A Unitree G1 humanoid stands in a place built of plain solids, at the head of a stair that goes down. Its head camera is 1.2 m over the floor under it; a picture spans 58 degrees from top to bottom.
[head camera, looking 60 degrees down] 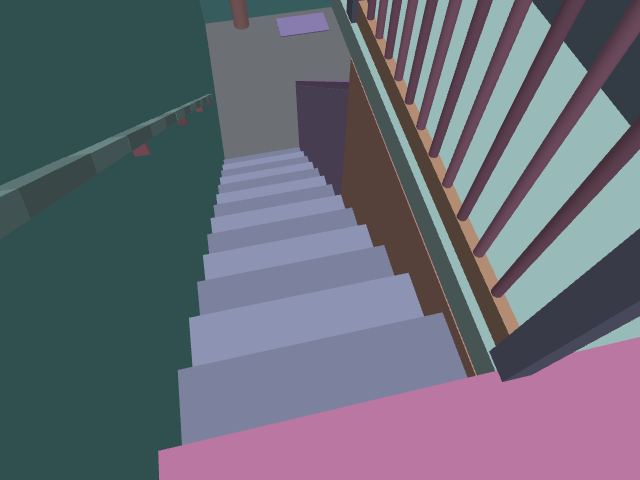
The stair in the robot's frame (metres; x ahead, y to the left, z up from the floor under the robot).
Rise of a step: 0.21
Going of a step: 0.25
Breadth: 0.90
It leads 12 degrees to the left of straight ahead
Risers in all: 14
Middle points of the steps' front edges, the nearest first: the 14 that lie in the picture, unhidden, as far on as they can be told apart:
0.18 -0.03 0.00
0.43 0.02 -0.21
0.68 0.07 -0.41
0.93 0.13 -0.62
1.17 0.18 -0.82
1.42 0.24 -1.03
1.67 0.29 -1.24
1.92 0.35 -1.44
2.17 0.40 -1.65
2.42 0.46 -1.85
2.66 0.51 -2.06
2.91 0.57 -2.27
3.16 0.62 -2.47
3.41 0.68 -2.68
